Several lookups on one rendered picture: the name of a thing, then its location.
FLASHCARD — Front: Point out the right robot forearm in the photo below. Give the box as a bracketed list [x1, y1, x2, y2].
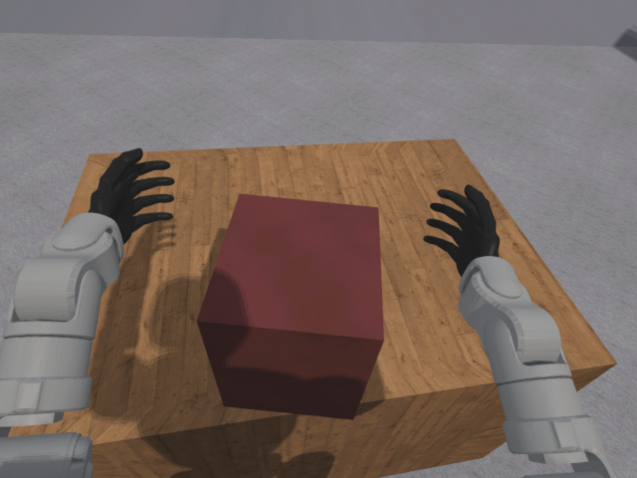
[458, 256, 617, 478]

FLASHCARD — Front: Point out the left robot upper arm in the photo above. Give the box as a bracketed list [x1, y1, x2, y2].
[0, 432, 94, 478]

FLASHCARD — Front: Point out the left robot forearm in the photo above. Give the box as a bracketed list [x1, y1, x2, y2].
[0, 212, 124, 437]

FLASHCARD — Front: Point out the pedestal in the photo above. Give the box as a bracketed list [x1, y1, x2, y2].
[8, 138, 617, 478]

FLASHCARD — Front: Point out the right robot hand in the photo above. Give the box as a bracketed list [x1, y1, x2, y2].
[423, 184, 500, 277]

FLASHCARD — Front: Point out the left robot hand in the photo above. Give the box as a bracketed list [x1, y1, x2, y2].
[89, 148, 174, 244]

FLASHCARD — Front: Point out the carton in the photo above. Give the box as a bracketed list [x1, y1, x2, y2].
[197, 193, 384, 420]

